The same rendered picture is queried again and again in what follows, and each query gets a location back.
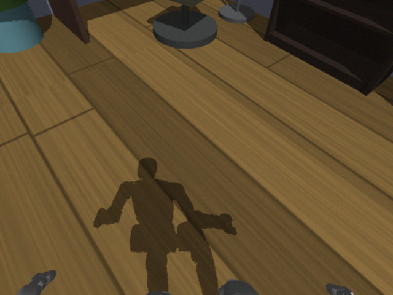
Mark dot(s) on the left robot hand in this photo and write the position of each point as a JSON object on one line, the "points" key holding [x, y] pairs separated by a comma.
{"points": [[37, 283]]}

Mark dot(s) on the coat stand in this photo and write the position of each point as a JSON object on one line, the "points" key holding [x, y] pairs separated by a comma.
{"points": [[236, 13]]}

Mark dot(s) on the office chair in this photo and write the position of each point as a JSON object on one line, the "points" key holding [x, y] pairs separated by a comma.
{"points": [[184, 29]]}

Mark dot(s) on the potted plant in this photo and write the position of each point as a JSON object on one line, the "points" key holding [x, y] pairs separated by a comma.
{"points": [[19, 29]]}

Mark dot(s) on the right robot hand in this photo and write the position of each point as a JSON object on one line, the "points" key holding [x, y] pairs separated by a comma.
{"points": [[338, 290]]}

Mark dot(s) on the bookshelf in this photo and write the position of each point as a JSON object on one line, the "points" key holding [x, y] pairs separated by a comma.
{"points": [[350, 40]]}

